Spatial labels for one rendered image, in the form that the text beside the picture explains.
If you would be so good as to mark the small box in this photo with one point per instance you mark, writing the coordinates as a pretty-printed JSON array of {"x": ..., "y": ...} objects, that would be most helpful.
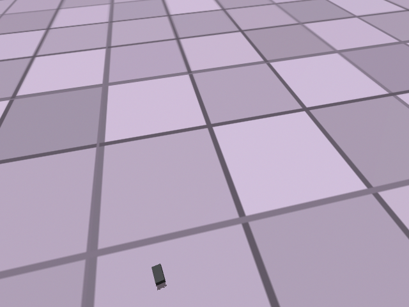
[{"x": 158, "y": 274}]

